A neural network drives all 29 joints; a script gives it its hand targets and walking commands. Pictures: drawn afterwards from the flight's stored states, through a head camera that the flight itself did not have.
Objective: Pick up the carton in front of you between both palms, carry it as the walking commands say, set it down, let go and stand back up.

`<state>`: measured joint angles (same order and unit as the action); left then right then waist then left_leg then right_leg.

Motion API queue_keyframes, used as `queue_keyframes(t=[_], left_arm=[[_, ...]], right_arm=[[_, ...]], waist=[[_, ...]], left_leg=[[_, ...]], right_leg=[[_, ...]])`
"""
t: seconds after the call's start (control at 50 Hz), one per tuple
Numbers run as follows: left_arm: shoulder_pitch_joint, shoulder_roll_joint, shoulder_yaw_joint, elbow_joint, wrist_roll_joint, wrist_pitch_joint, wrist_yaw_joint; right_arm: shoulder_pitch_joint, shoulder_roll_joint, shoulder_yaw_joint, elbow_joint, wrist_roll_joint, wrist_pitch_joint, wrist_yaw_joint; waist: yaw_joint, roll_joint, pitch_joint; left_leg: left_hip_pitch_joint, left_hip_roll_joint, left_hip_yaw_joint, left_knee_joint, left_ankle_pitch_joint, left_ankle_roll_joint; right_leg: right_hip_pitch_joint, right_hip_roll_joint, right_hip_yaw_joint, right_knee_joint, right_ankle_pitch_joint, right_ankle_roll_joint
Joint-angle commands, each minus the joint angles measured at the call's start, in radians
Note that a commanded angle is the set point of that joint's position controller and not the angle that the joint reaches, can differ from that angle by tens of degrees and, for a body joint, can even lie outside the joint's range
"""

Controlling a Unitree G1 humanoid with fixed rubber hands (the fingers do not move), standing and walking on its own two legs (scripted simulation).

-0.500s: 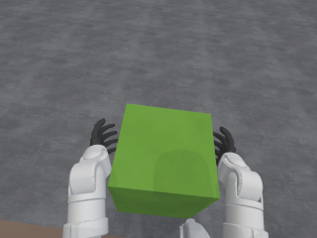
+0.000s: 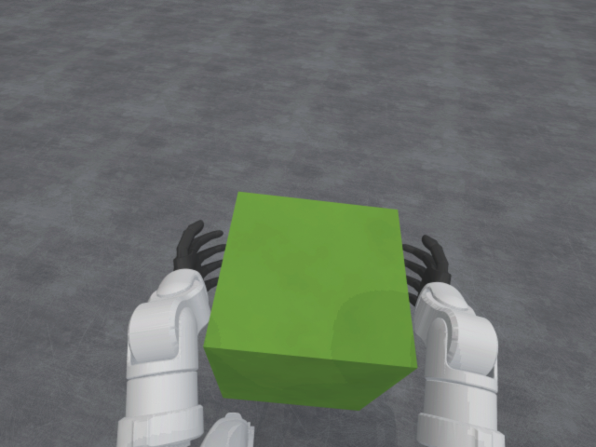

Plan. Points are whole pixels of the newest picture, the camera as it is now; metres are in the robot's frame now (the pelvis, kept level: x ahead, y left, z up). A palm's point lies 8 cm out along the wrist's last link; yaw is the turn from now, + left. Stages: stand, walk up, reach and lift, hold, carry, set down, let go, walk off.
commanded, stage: carry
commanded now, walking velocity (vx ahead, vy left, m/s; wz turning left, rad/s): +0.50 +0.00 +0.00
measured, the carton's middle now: (303, 310) +0.32 +0.01 +0.01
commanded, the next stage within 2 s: none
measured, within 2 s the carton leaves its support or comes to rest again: neither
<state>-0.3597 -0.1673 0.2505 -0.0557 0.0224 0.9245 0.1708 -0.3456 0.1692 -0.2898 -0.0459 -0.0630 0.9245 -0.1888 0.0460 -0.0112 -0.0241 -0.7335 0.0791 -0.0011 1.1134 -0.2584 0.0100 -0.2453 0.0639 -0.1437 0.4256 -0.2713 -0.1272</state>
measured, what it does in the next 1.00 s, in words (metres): walks ahead: left foot, then right foot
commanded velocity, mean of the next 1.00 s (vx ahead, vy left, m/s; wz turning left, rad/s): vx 0.27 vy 0.00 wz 0.00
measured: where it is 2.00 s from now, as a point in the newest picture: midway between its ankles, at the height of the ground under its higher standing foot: (307, 328)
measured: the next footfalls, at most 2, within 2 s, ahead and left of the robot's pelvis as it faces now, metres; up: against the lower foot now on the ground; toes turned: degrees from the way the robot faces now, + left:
left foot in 0.24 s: +0.36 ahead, +0.11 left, +0.00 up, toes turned +7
right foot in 0.74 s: +0.68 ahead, -0.10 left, +0.00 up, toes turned +6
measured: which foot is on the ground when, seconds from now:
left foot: up 0.00-0.22, down 0.24-0.72, up 0.74-0.98, down 1.00-1.00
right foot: down 0.00-0.26, up 0.28-0.72, down 0.74-1.00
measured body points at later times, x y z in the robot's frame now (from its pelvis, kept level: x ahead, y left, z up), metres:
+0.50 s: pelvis +0.34 +0.04 +0.01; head +0.35 +0.06 +0.46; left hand +0.63 +0.17 +0.08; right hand +0.60 -0.14 +0.09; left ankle +0.32 +0.10 -0.74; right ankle +0.37 -0.12 -0.67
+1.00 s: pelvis +0.59 -0.03 +0.00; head +0.57 -0.04 +0.45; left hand +0.82 +0.12 +0.08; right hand +0.82 -0.18 +0.07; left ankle +0.62 +0.10 -0.73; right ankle +0.65 -0.10 -0.74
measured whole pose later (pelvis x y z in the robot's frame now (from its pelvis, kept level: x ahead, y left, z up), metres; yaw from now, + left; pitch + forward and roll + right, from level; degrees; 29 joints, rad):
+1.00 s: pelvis +0.59 -0.03 +0.00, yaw +0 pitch +2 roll +0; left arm 0.08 -0.14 0.04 -0.50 0.01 1.10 0.14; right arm 0.09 0.14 -0.05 -0.50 -0.02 1.12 -0.14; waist 0.01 0.03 -0.09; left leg -0.33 0.07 0.11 0.52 -0.30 -0.02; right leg -0.32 -0.03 -0.24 0.42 -0.14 -0.08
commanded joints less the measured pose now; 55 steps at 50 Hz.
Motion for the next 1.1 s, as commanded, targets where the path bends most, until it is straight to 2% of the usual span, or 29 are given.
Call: queue_keyframes(t=[0.0,0.04,0.06,0.1,0.16,0.18,0.2,0.22,0.24,0.28,0.3,0.32,0.36,0.5,0.56,0.64,0.66,0.68,0.7,0.72,0.74,0.8,0.82,0.88,0.9,0.94,1.0,1.02,1.08], left_arm=[[-0.491,-0.678,-0.584,-0.057,-0.13,-0.028,0.018],[-0.517,-0.687,-0.585,-0.12,-0.133,-0.036,0.019],[-0.54,-0.705,-0.62,-0.129,-0.167,-0.032,0.02],[-0.486,-0.64,-0.591,-0.112,-0.129,-0.022,0.026],[-0.4,-0.621,-0.574,-0.095,-0.107,0.007,0.033],[-0.394,-0.615,-0.596,-0.139,-0.126,0.015,0.03],[-0.406,-0.615,-0.596,-0.159,-0.128,0.023,0.025],[-0.406,-0.643,-0.616,-0.178,-0.146,0.037,0.015],[-0.36,-0.664,-0.624,-0.182,-0.164,0.048,0.013],[-0.345,-0.714,-0.648,-0.236,-0.18,0.057,0.002],[-0.327,-0.71,-0.64,-0.234,-0.171,0.061,0.0],[-0.241,-0.757,-0.648,-0.22,-0.136,0.065,-0.003],[-0.232,-0.811,-0.687,-0.342,-0.16,0.064,-0.027],[0.034,-0.752,-0.756,-0.514,-0.187,0.118,-0.021],[0.081,-0.691,-0.754,-0.549,-0.169,0.149,-0.023],[0.138,-0.592,-0.766,-0.578,-0.181,0.2,-0.013],[0.16,-0.564,-0.746,-0.586,-0.186,0.209,-0.012],[0.148,-0.536,-0.746,-0.565,-0.176,0.218,-0.011],[0.155,-0.509,-0.729,-0.569,-0.169,0.221,-0.005],[0.158,-0.48,-0.714,-0.576,-0.171,0.224,0.001],[0.175,-0.478,-0.735,-0.581,-0.187,0.222,0.0],[0.191,-0.613,-0.73,-0.566,-0.196,0.202,-0.041],[0.164,-0.662,-0.741,-0.544,-0.194,0.197,-0.055],[0.1,-0.683,-0.765,-0.575,-0.201,0.165,-0.079],[0.104,-0.687,-0.786,-0.581,-0.227,0.162,-0.082],[0.105,-0.648,-0.765,-0.557,-0.186,0.161,-0.079],[0.109,-0.597,-0.725,-0.523,-0.151,0.183,-0.055],[0.108,-0.597,-0.729,-0.528,-0.159,0.191,-0.047],[0.132,-0.533,-0.709,-0.525,-0.145,0.213,-0.035]], right_arm=[[-0.532,0.675,0.612,-0.047,0.134,-0.031,-0.007],[-0.618,0.706,0.649,-0.146,0.169,-0.038,-0.002],[-0.594,0.699,0.646,-0.116,0.181,-0.034,-0.004],[-0.521,0.671,0.635,-0.076,0.147,-0.016,-0.013],[-0.43,0.614,0.612,-0.081,0.133,0.011,-0.012],[-0.432,0.627,0.622,-0.14,0.158,0.011,-0.005],[-0.414,0.634,0.635,-0.15,0.153,0.022,-0.001],[-0.392,0.632,0.629,-0.157,0.149,0.03,0.002],[-0.367,0.644,0.637,-0.166,0.171,0.036,0.007],[-0.311,0.692,0.662,-0.217,0.179,0.042,0.018],[-0.276,0.73,0.671,-0.211,0.187,0.053,0.028],[-0.245,0.753,0.666,-0.234,0.184,0.056,0.044],[-0.266,0.804,0.722,-0.349,0.231,0.053,0.075],[0.036,0.704,0.723,-0.506,0.246,0.117,0.085],[0.093,0.647,0.748,-0.541,0.22,0.148,0.08],[0.158,0.524,0.746,-0.601,0.204,0.19,0.061],[0.159,0.512,0.761,-0.616,0.217,0.199,0.056],[0.151,0.492,0.756,-0.596,0.212,0.206,0.052],[0.173,0.462,0.731,-0.56,0.194,0.216,0.046],[0.149,0.463,0.754,-0.592,0.205,0.221,0.046],[0.174,0.473,0.78,-0.57,0.232,0.229,0.05],[0.158,0.608,0.809,-0.567,0.218,0.211,0.067],[0.152,0.655,0.816,-0.558,0.215,0.204,0.074],[0.111,0.677,0.811,-0.551,0.197,0.178,0.081],[0.131,0.671,0.812,-0.554,0.205,0.174,0.083],[0.098,0.665,0.805,-0.551,0.192,0.17,0.08],[0.091,0.597,0.784,-0.535,0.196,0.194,0.077],[0.092,0.584,0.785,-0.546,0.201,0.199,0.077],[0.135,0.541,0.75,-0.49,0.177,0.219,0.07]], waist=[[0.006,-0.076,-0.302],[0.014,-0.096,-0.291],[0.008,-0.077,-0.281],[0.007,-0.145,-0.264],[-0.032,-0.147,-0.355],[-0.062,-0.126,-0.427],[-0.09,-0.083,-0.48],[-0.079,0.142,-0.559],[-0.083,0.253,-0.615],[-0.066,0.155,-0.507],[-0.067,0.039,-0.444],[-0.058,0.031,-0.412],[-0.055,0.102,-0.399],[-0.057,0.194,-0.302],[-0.063,0.139,-0.191],[-0.049,0.222,-0.153],[-0.035,0.195,-0.182],[-0.034,0.147,-0.201],[-0.021,0.057,-0.269],[-0.012,-0.166,-0.33],[-0.028,-0.17,-0.401],[-0.038,-0.127,-0.374],[-0.046,-0.127,-0.341],[-0.036,-0.127,-0.343],[-0.048,-0.121,-0.343],[-0.057,-0.105,-0.302],[-0.054,-0.053,-0.181],[-0.049,-0.022,-0.157],[-0.044,0.047,-0.182]], left_leg=[[-0.114,0.0,0.081,-0.18,0.101,-0.02],[-0.058,-0.02,0.131,-0.306,0.187,-0.014],[0.009,-0.045,0.151,-0.38,0.224,-0.007],[0.082,-0.075,0.204,-0.499,0.292,0.009],[0.356,-0.146,0.271,-0.681,0.339,0.025],[0.568,-0.143,0.281,-0.745,0.397,0.043],[0.844,-0.018,0.16,-0.745,0.431,0.077],[1.133,0.248,-0.198,-0.596,0.717,0.153],[1.254,0.334,-0.413,-0.694,0.639,0.284],[1.068,0.301,-0.37,-0.775,0.406,0.236],[0.96,0.28,-0.294,-0.809,0.387,0.208],[0.87,0.253,-0.195,-0.852,0.315,0.159],[0.834,0.231,-0.153,-0.882,0.324,0.131],[0.886,0.149,0.046,-0.904,0.46,0.103],[0.841,0.139,0.092,-0.898,0.627,0.091],[0.748,0.114,0.166,-0.735,0.87,0.035],[0.696,0.104,0.234,-0.61,0.84,0.012],[0.602,0.074,0.238,-0.501,0.794,-0.021],[0.467,0.028,0.207,-0.345,0.53,-0.061],[0.281,-0.089,0.191,-0.07,-0.102,-0.08],[0.274,-0.074,0.06,0.04,-0.327,-0.067],[0.332,0.03,-0.004,-0.135,-0.244,-0.027],[0.386,0.013,0.034,-0.291,-0.239,-0.027],[0.43,-0.029,0.089,-0.496,-0.253,-0.035],[0.48,-0.023,0.112,-0.548,-0.143,-0.031],[0.57,-0.013,0.135,-0.64,0.059,-0.033],[0.542,0.052,0.102,-0.688,0.089,-0.032],[0.47,0.097,0.059,-0.714,0.122,-0.039],[0.446,0.112,0.042,-0.696,0.159,-0.021]], right_leg=[[0.386,-0.263,0.212,-0.104,0.584,-0.043],[0.37,-0.233,0.17,-0.102,0.667,-0.021],[0.366,-0.216,0.127,-0.108,0.71,-0.015],[0.374,-0.199,0.09,-0.104,0.823,0.025],[0.414,-0.203,0.043,0.126,1.093,0.044],[0.353,-0.193,0.006,0.278,1.024,0.071],[0.119,-0.18,0.011,0.491,0.747,0.105],[-0.188,-0.096,0.074,0.674,0.004,0.112],[-0.421,0.002,0.119,0.932,-0.279,0.112],[-0.482,-0.101,0.193,0.911,-0.21,0.089],[-0.455,-0.138,0.185,0.842,-0.152,0.084],[-0.418,-0.168,0.168,0.743,-0.088,0.097],[-0.378,-0.158,0.122,0.646,-0.054,0.112],[-0.453,-0.141,0.012,0.345,0.098,0.128],[-0.422,-0.132,-0.049,0.216,0.174,0.129],[-0.164,-0.051,-0.113,0.084,0.277,0.111],[-0.044,-0.044,-0.158,0.011,0.349,0.114],[0.121,-0.056,-0.151,-0.054,0.448,0.116],[0.316,-0.188,-0.009,-0.043,0.744,0.099],[0.473,-0.407,0.284,0.024,1.236,-0.014],[0.422,-0.504,0.394,-0.009,1.143,-0.115],[0.207,-0.411,0.237,-0.15,0.551,-0.025],[0.139,-0.354,0.141,-0.163,0.475,0.005],[0.128,-0.348,0.138,-0.179,0.27,-0.013],[0.094,-0.367,0.121,-0.178,0.196,-0.001],[-0.018,-0.311,0.053,-0.179,-0.04,0.045],[-0.13,-0.28,0.039,-0.135,-0.184,0.083],[-0.085,-0.261,0.031,-0.109,-0.09,0.1],[0.011,-0.268,0.059,-0.043,0.208,0.099]])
